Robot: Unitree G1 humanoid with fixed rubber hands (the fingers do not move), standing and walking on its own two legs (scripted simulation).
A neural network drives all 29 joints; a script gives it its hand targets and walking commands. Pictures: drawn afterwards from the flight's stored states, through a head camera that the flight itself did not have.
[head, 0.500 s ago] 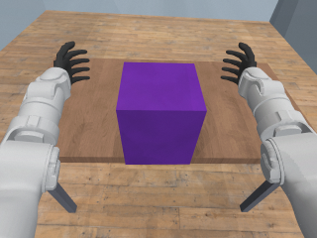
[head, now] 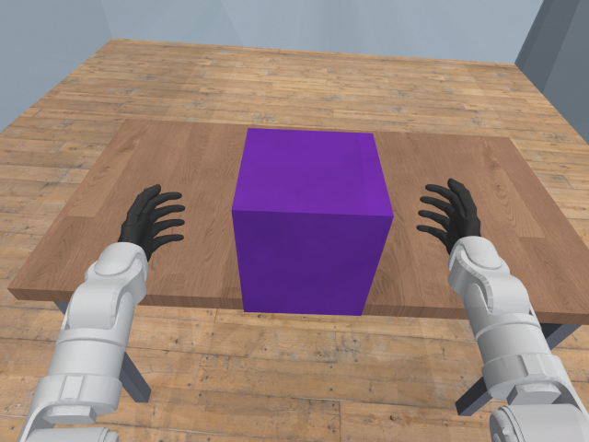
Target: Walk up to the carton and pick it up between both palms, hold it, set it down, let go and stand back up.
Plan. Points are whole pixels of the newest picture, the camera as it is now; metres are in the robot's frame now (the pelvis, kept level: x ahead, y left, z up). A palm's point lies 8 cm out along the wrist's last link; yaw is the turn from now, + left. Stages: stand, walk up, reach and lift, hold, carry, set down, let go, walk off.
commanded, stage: set down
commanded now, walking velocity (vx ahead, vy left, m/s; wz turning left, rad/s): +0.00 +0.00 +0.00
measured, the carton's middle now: (306, 225) +0.47 -0.02 +0.03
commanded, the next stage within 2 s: none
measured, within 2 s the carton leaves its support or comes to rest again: neither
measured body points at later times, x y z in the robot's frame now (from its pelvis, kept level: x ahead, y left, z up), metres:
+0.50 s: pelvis -0.02 +0.00 +0.00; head -0.01 +0.01 +0.44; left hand +0.33 +0.21 +0.05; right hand +0.32 -0.23 +0.06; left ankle -0.01 +0.11 -0.75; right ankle +0.01 -0.12 -0.75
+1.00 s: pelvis +0.02 +0.00 +0.00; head +0.03 +0.01 +0.45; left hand +0.27 +0.22 -0.02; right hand +0.28 -0.20 -0.01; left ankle -0.01 +0.11 -0.75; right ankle +0.01 -0.12 -0.75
